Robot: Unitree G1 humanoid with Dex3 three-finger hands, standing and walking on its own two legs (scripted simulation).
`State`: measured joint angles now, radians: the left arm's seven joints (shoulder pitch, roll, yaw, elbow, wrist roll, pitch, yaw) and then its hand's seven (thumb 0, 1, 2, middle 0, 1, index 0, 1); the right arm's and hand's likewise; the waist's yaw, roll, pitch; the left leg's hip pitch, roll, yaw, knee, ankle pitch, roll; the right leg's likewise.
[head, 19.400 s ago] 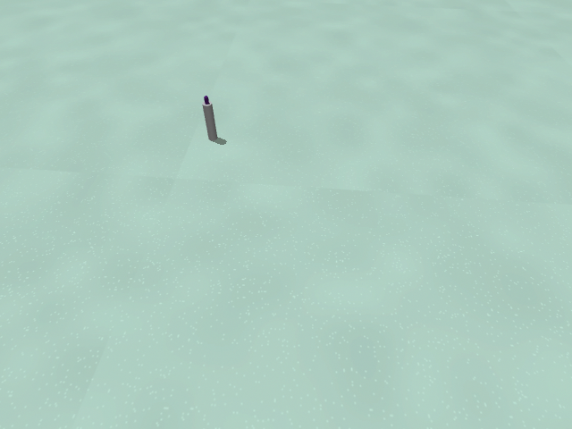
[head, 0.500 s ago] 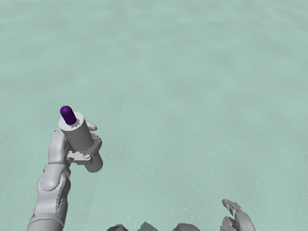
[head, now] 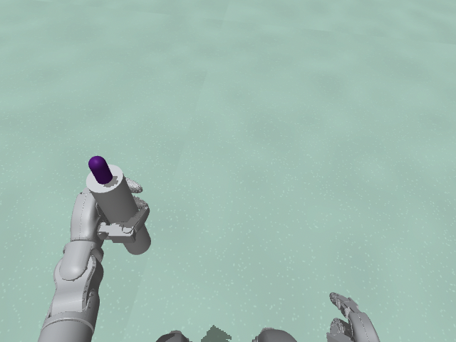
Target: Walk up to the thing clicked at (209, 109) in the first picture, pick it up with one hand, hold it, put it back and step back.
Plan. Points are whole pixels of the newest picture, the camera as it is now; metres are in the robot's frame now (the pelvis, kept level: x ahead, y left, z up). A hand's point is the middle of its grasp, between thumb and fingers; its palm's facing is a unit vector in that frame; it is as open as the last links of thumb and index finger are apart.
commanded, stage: hold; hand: left
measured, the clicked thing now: (121, 210) +0.33 +0.18 +0.04
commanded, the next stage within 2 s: crouch in 1.24 s
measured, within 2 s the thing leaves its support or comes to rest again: neither
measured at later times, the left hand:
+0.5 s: hand (130, 204) +0.34 +0.16 +0.05, palm faces +0.01 -1.00 +0.00, open 7.0 cm
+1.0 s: hand (129, 207) +0.33 +0.16 +0.04, palm faces +0.00 -1.00 -0.01, open 7.0 cm
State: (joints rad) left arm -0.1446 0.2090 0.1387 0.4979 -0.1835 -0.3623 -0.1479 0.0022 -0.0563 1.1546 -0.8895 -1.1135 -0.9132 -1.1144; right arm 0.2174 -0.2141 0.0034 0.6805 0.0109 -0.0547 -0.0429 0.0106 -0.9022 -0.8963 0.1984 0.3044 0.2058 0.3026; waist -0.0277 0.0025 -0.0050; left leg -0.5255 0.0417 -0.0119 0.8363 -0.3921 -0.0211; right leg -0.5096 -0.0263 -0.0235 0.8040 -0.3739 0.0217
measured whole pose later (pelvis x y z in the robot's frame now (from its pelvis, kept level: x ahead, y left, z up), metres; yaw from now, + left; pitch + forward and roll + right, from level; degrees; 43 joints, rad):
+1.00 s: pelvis +0.00 +0.00 +0.00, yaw +0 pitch +5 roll -1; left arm -0.15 0.21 0.13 0.49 -0.18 -0.36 -0.15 0.00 -0.05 1.15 -0.89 -1.11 -0.91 -1.11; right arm 0.22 -0.21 0.00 0.68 0.01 -0.05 -0.04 0.01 -0.90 -0.90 0.20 0.30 0.21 0.30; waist -0.03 0.01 -0.01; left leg -0.53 0.04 -0.01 0.84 -0.40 -0.02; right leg -0.51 -0.03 -0.03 0.80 -0.38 0.02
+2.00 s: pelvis -0.03 +0.00 -0.16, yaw -1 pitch +28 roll -3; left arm -0.45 0.27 0.26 0.94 -0.15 -0.74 -0.18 0.00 -0.04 1.14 -0.89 -1.11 -0.91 -1.11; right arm 0.17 -0.25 0.00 0.70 -0.06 -0.07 0.02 0.01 -0.89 -0.89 0.20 0.30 0.21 0.30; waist -0.10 -0.01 -0.18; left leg -1.46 0.04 -0.06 1.60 -0.64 -0.03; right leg -1.43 -0.03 -0.03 1.56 -0.62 0.02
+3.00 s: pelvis -0.08 +0.01 -0.40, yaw -6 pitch +30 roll -7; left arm -0.74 0.50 0.48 1.14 -0.05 -0.71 -0.17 0.00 -0.04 1.14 -0.89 -1.10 -0.92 -1.09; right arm 0.11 -0.29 0.12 0.72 -0.15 0.01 0.10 0.00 -0.90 -0.90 0.20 0.30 0.21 0.30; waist -0.21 -0.05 -0.02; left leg -2.23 0.00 -0.16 2.40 -0.69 -0.04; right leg -2.17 -0.01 -0.06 2.30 -0.66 0.04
